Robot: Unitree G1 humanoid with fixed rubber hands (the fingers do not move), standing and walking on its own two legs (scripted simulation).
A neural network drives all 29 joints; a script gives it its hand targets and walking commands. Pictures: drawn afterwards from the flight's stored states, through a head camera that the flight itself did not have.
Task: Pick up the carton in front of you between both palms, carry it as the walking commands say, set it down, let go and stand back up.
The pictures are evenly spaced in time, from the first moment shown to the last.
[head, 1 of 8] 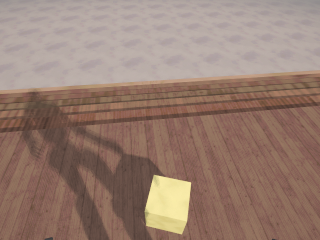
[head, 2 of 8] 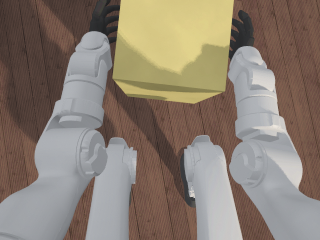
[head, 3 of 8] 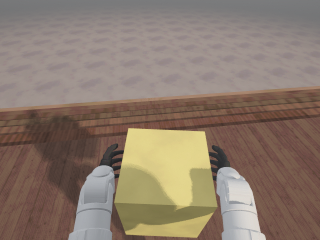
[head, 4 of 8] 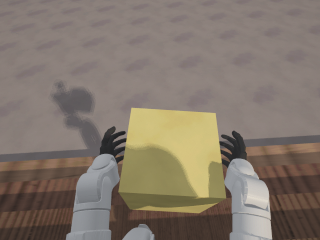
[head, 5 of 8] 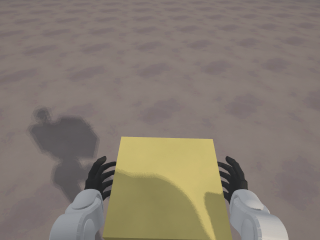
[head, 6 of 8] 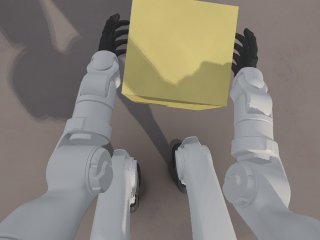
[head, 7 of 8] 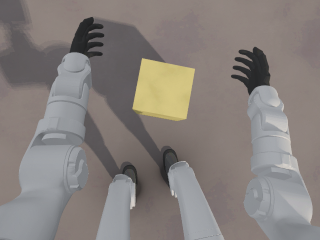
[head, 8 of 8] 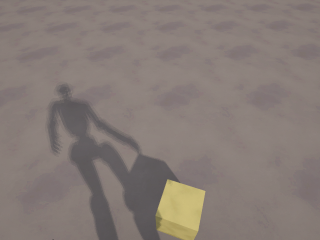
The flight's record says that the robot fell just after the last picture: no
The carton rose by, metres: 0.67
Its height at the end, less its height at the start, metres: -0.98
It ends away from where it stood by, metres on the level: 4.14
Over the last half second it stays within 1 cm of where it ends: yes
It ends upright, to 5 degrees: yes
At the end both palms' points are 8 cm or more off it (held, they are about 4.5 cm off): yes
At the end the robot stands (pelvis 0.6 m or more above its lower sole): yes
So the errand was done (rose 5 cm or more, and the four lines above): yes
